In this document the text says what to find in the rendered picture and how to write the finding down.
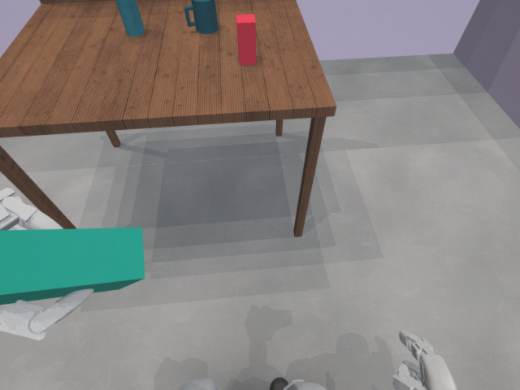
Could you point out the left robot hand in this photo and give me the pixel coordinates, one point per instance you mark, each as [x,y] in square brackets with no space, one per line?
[25,318]

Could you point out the right robot hand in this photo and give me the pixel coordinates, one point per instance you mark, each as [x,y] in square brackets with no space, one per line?
[433,373]

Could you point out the sponge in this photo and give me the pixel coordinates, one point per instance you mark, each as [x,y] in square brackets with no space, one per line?
[50,263]

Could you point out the table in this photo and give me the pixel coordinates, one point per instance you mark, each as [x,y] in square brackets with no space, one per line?
[73,68]

